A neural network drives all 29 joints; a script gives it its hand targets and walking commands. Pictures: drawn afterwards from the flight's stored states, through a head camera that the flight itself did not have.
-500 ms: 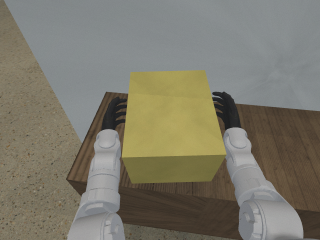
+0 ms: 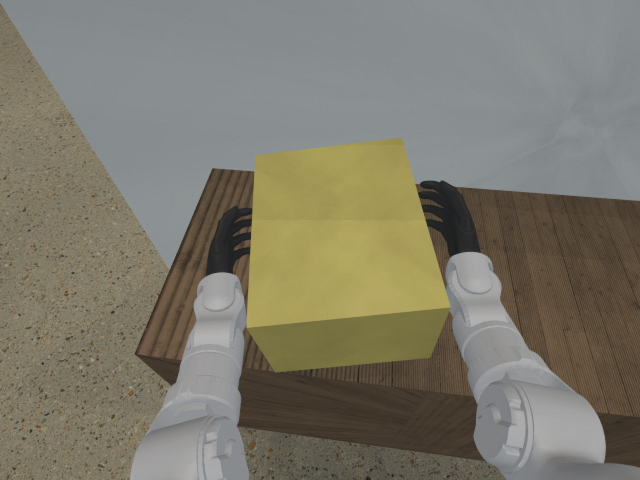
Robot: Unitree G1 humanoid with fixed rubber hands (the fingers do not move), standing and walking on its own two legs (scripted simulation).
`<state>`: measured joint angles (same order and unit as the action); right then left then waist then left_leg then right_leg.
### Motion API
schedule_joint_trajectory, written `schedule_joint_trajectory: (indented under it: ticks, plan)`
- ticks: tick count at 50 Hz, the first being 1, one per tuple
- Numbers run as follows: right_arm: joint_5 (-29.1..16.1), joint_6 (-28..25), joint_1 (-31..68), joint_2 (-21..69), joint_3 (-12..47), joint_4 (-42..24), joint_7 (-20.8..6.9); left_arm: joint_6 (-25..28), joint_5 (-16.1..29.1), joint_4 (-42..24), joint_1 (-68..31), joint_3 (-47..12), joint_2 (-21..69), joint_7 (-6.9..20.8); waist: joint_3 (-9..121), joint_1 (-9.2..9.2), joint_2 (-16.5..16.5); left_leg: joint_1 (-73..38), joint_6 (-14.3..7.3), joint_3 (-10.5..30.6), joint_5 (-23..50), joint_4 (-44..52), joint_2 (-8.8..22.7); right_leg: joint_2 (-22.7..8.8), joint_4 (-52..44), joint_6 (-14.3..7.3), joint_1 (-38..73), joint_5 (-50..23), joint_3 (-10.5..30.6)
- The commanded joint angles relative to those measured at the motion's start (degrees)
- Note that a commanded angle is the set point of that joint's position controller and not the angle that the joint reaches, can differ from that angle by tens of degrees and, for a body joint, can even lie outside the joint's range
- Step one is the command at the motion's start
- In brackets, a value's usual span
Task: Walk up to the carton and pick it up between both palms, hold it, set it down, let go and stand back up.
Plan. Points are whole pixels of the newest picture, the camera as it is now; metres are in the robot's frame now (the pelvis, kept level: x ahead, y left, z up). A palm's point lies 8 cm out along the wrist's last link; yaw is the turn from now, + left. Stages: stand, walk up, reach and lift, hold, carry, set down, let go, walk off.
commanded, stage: set down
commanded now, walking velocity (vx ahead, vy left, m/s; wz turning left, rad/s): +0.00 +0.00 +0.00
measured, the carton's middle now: (339, 253) +0.41 +0.03 +0.00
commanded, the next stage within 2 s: none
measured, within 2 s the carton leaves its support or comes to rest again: rests again in 1.90 s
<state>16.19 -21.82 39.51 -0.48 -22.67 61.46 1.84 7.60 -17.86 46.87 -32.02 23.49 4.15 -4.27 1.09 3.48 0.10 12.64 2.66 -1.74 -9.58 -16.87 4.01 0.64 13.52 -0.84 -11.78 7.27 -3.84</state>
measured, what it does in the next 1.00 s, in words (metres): stands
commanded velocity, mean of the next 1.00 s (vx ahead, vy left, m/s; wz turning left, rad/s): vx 0.00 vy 0.00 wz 0.00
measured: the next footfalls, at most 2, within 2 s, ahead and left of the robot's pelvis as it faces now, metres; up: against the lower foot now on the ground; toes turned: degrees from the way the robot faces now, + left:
none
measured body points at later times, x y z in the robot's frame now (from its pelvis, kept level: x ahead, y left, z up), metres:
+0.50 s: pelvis +0.00 +0.00 +0.00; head +0.09 -0.01 +0.44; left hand +0.37 +0.18 -0.01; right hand +0.43 -0.13 +0.01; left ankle -0.02 +0.14 -0.75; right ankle -0.01 -0.11 -0.75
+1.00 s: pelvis +0.00 -0.01 -0.01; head +0.13 -0.02 +0.42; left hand +0.38 +0.18 -0.04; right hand +0.44 -0.13 -0.02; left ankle -0.02 +0.14 -0.75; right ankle -0.01 -0.11 -0.75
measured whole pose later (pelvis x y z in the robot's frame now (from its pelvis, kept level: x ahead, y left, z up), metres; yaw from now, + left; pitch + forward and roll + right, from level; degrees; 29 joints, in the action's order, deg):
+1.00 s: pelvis +0.00 -0.01 -0.01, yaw -1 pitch +22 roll -1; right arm 26.2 -29.5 46.8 -2.9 -30.9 71.8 -0.1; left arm 21.1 -19.5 58.6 -35.6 30.7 5.1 -7.6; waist 7.0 4.6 -1.6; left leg 33.3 3.2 -1.7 -9.6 -21.3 4.9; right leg 1.3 18.6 -1.6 -32.9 7.5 -3.7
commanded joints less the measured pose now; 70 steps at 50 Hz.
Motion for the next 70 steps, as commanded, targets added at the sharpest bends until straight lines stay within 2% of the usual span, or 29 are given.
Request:
schedule_joint_trajectory:
  ticks: [1,6,8,11,13,17,19,23,24,26,28,31,34,37,39,42,43,46,47,49,50,54,57,59,62,65,66,68,70]
  plan:
    - [3.12,-3.65,29.37,28.08,14.36,-2.84,-6.53,6.16,-0.72,-8.70,-33.74,-20.14,30.07,3.57,30.41,-0.17,-1.79,-9.25,1.89,-5.10,29.21,-3.49,-3.30,2.11,3.75,0.83,13.05,-22.85,-2.64]
    - [3.44,-3.51,28.05,27.85,14.12,0.53,-6.97,7.18,-2.25,-5.51,-31.86,-16.32,28.75,3.68,27.48,1.11,-0.56,-6.28,1.08,-5.26,27.98,-3.01,-3.39,1.74,4.20,1.08,13.98,-22.83,-1.79]
    - [3.18,-4.61,28.61,28.80,15.29,-0.56,-6.87,8.47,-1.54,-5.27,-31.94,-17.09,29.16,3.88,29.71,1.16,-0.25,-4.46,0.86,-5.44,28.80,-3.54,-3.56,1.33,5.24,1.36,15.74,-27.70,-1.45]
    - [4.47,-5.62,29.23,29.04,14.77,0.26,-6.48,10.41,-0.86,-4.20,-34.00,-17.57,29.53,3.72,32.08,0.16,0.13,-2.21,0.92,-5.53,27.43,-3.32,-3.56,1.27,6.04,1.59,15.74,-29.60,-1.19]
    - [4.91,-6.87,29.60,28.87,14.43,0.13,-6.38,11.69,-0.52,-4.09,-33.58,-18.77,30.56,2.99,35.39,0.08,-0.77,-3.06,1.57,-5.10,30.52,-4.52,-3.15,1.80,6.81,1.18,14.37,-31.16,-1.70]
    - [6.49,-6.74,28.01,28.88,12.68,3.53,-6.28,12.85,-1.01,-2.54,-33.66,-17.87,29.86,2.36,35.01,-0.09,-1.09,-2.56,1.65,-4.92,29.67,-4.85,-3.09,1.79,6.22,0.72,11.77,-27.61,-1.52]
    - [7.37,-6.87,27.54,28.77,12.09,4.50,-5.96,13.75,-1.17,-1.48,-33.70,-16.86,29.15,2.31,35.12,-0.62,0.70,-1.67,1.37,-4.91,29.97,-5.12,-3.12,1.85,6.82,1.14,12.26,-29.91,-1.44]
    - [7.91,-6.80,28.28,28.44,10.37,6.41,-6.54,14.56,-1.63,0.23,-34.81,-15.00,28.82,2.72,33.74,0.07,0.02,1.84,1.31,-4.80,25.18,-3.68,-3.19,1.00,6.69,0.94,12.35,-26.66,-1.02]
    - [7.75,-7.28,29.54,28.32,10.38,5.26,-6.77,15.16,-1.35,-0.27,-35.86,-15.22,28.70,2.35,36.26,0.90,-0.30,1.67,1.42,-4.90,25.83,-4.08,-3.09,1.32,7.11,0.97,11.16,-25.83,-1.29]
    - [8.09,-7.62,29.70,28.77,10.19,5.88,-6.95,15.67,-2.15,0.63,-35.36,-14.56,29.14,2.12,36.99,1.16,-0.82,1.45,1.52,-4.94,27.66,-4.76,-3.18,1.33,7.23,0.80,10.53,-27.34,-1.16]
    - [8.92,-7.65,29.38,28.22,9.20,7.00,-6.97,16.29,-2.23,0.88,-35.79,-13.91,28.59,1.94,37.53,0.51,0.36,1.93,1.22,-5.08,26.75,-4.77,-3.17,1.41,7.33,0.95,9.88,-26.44,-1.27]
    - [10.55,-8.16,29.93,27.91,7.51,7.43,-7.31,17.21,-2.37,0.83,-36.16,-14.06,29.20,1.34,40.87,0.82,-0.59,1.83,1.55,-4.88,27.47,-5.69,-2.82,1.84,7.75,0.66,6.83,-24.84,-1.76]
    - [11.59,-8.38,29.86,27.74,6.84,8.93,-7.37,18.28,-2.39,2.69,-36.16,-12.51,27.82,1.56,40.19,0.40,1.54,4.82,0.83,-5.06,26.28,-5.70,-3.01,1.59,8.54,1.00,8.11,-26.40,-1.45]
    - [12.25,-8.20,29.73,26.15,4.53,11.21,-7.52,17.96,-3.30,3.42,-35.70,-12.06,28.00,1.13,38.62,0.00,0.54,4.57,1.24,-4.54,25.81,-5.41,-2.65,1.66,8.35,0.58,6.34,-24.50,-1.87]
    - [12.75,-7.18,30.39,25.54,3.26,12.28,-7.84,17.30,-3.93,5.10,-35.85,-9.31,26.47,1.32,35.54,0.93,1.31,5.47,0.49,-5.08,22.53,-4.94,-2.90,1.35,7.32,0.63,4.54,-19.82,-1.35]
    - [13.29,-7.16,30.25,25.61,1.82,12.74,-7.87,17.06,-4.18,5.13,-36.26,-9.22,26.79,1.64,36.24,-0.02,0.14,6.19,0.68,-5.25,22.47,-5.08,-3.19,1.00,8.00,1.08,5.34,-21.94,-1.17]
    - [13.65,-7.22,31.75,26.11,1.68,11.93,-7.94,17.25,-4.05,5.36,-37.42,-8.34,26.49,1.74,38.18,0.67,0.91,7.44,0.29,-5.43,21.62,-5.12,-3.17,0.74,8.23,1.34,5.05,-21.71,-0.95]
    - [14.12,-8.65,31.58,26.82,1.76,12.23,-8.26,18.69,-4.63,3.57,-37.86,-8.91,27.56,0.98,42.68,1.15,-1.05,7.08,0.98,-5.12,27.32,-6.76,-2.82,1.35,10.30,1.02,4.29,-27.52,-1.68]
    - [14.20,-8.92,31.39,26.59,2.74,12.09,-8.28,18.96,-5.14,4.82,-36.42,-8.06,27.05,0.87,42.81,1.95,-0.35,7.46,0.65,-5.33,28.02,-7.36,-2.81,1.40,10.57,1.05,4.54,-28.44,-1.66]
    - [14.66,-9.76,30.86,26.81,2.65,12.54,-8.09,20.23,-4.67,4.10,-36.82,-9.39,27.92,0.60,45.50,0.90,0.00,7.62,0.92,-5.18,29.67,-8.08,-2.71,1.69,11.48,1.14,3.84,-30.39,-1.92]
    - [14.58,-10.01,30.80,27.04,2.93,13.27,-8.04,20.59,-4.78,5.17,-36.11,-8.80,27.72,0.62,45.09,1.50,0.43,9.66,0.55,-5.28,28.27,-7.89,-2.81,1.33,11.42,1.16,4.23,-30.14,-1.45]
    - [15.04,-10.49,30.94,26.85,3.11,15.80,-7.75,21.63,-4.41,8.80,-34.74,-8.11,26.84,1.48,42.38,0.91,3.18,15.10,-0.35,-5.35,25.32,-7.11,-3.02,0.69,13.05,2.10,7.21,-33.67,-0.85]
    - [15.19,-12.00,30.30,26.95,3.72,16.48,-7.99,23.17,-3.96,9.75,-34.48,-9.01,27.50,1.36,46.23,1.13,1.86,16.76,-0.08,-5.53,26.13,-7.90,-3.06,0.66,14.24,1.96,6.18,-35.38,-0.94]
    - [15.67,-12.42,29.87,26.95,3.96,17.73,-7.69,23.86,-3.97,11.39,-33.06,-8.35,26.65,1.63,46.02,1.12,3.83,19.63,-0.63,-5.61,24.88,-7.66,-3.33,0.64,14.53,2.17,7.37,-36.41,-0.68]
    - [15.75,-12.28,30.22,25.30,3.21,20.33,-7.90,24.05,-4.47,12.20,-33.73,-8.10,26.21,1.66,43.19,0.53,3.11,18.30,-0.58,-5.23,23.82,-7.55,-2.80,0.74,14.48,2.02,4.61,-33.65,-0.89]
    - [16.03,-12.20,30.92,24.78,2.72,20.57,-7.99,24.06,-4.10,14.23,-33.34,-7.63,25.83,1.59,42.38,1.00,4.26,18.20,-0.85,-5.55,21.40,-7.50,-2.83,1.03,13.30,1.70,2.50,-29.18,-0.76]
    - [15.78,-12.50,31.35,24.95,2.83,20.28,-7.90,24.41,-4.18,14.47,-33.42,-7.54,25.59,1.50,43.38,1.42,3.87,19.58,-1.04,-5.64,20.99,-7.76,-3.03,0.86,13.75,1.86,2.58,-29.35,-0.51]
    - [16.13,-12.29,31.94,23.50,1.70,21.63,-7.60,24.12,-4.47,15.99,-33.38,-6.55,24.49,1.63,42.55,0.80,4.46,20.82,-1.29,-5.61,19.94,-7.78,-3.01,0.91,14.45,2.00,3.14,-29.61,-0.54]
    - [16.31,-12.57,32.98,23.76,1.03,20.46,-7.91,24.31,-4.10,15.82,-33.58,-6.14,24.48,1.62,44.12,1.51,4.69,21.81,-1.36,-5.70,18.17,-7.41,-3.05,0.81,13.89,1.89,2.25,-26.76,-0.45]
